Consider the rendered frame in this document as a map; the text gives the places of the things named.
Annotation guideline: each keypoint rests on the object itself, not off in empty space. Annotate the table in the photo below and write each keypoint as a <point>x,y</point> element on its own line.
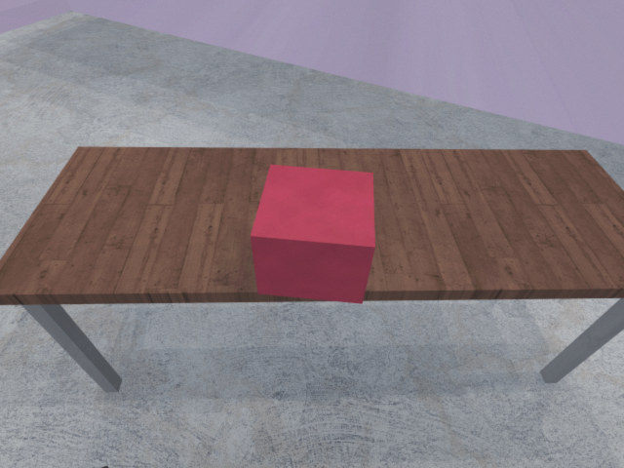
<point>173,225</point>

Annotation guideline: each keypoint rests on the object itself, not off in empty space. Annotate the carton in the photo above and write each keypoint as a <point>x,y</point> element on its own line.
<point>313,234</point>

